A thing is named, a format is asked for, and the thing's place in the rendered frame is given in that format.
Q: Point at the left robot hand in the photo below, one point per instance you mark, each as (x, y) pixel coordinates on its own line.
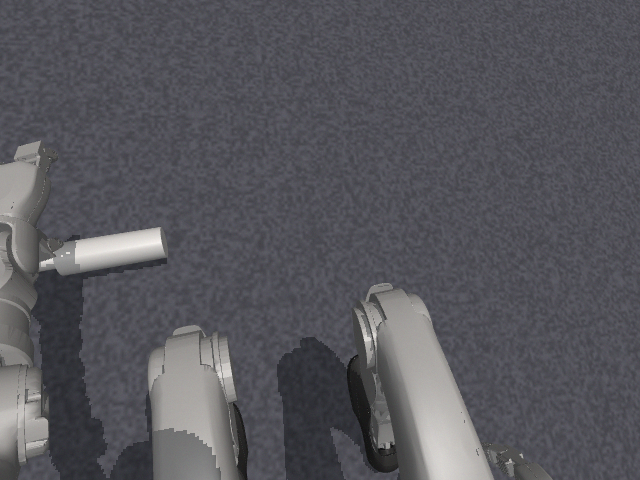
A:
(25, 190)

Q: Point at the bottle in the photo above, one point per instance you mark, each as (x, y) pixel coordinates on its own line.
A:
(108, 251)

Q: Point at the left robot arm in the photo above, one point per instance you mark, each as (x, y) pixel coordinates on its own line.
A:
(24, 406)

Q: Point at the right robot hand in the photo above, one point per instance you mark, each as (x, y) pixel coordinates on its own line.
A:
(511, 462)

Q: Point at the right robot foot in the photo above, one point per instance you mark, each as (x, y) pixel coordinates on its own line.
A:
(380, 459)

